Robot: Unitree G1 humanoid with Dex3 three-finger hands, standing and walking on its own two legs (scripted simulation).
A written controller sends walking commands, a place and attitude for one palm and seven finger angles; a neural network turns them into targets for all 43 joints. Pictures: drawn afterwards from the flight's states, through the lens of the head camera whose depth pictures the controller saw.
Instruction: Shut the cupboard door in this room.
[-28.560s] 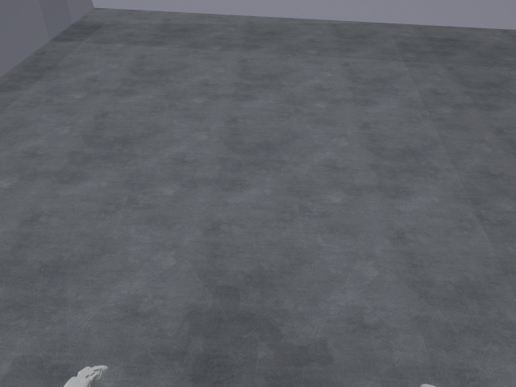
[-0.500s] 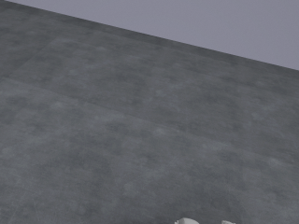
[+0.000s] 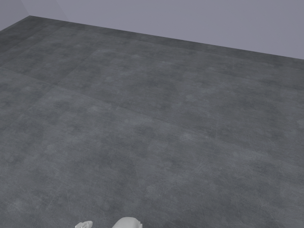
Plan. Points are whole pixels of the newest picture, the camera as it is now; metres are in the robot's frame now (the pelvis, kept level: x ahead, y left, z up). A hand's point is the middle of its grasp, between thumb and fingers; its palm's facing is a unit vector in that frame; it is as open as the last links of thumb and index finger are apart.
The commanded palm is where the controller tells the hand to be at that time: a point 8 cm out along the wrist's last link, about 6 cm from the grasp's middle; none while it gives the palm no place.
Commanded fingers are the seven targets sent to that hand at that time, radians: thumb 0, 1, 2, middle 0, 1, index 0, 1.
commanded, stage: turn or walk to find it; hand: left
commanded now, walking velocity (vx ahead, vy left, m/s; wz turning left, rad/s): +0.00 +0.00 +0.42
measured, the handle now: out of the picture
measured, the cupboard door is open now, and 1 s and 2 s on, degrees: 90 90 90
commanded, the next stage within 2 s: none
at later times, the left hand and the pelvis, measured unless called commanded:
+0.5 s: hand out of the picture -0.07 +0.27 -0.18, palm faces +0.28 -0.93 -0.23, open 7.4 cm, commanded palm none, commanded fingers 0.00 0.90 0.90 -0.20 -0.30 -0.20 -0.30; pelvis -0.04 +0.06 +0.00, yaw +12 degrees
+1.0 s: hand out of the picture +0.00 +0.21 -0.14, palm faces +0.37 -0.88 -0.28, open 7.4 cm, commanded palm none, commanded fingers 0.00 0.90 0.90 -0.20 -0.30 -0.20 -0.30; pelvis -0.03 +0.00 +0.00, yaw +24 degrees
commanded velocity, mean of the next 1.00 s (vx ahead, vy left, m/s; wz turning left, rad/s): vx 0.00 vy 0.00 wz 0.42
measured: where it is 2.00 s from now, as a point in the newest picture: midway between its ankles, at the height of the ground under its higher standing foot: outside the picture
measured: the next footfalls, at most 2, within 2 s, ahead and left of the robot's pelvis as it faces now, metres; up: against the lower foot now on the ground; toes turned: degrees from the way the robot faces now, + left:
left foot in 0.34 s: -0.03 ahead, +0.15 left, +0.00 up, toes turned +13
right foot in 0.88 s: +0.03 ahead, -0.07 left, +0.00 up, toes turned +17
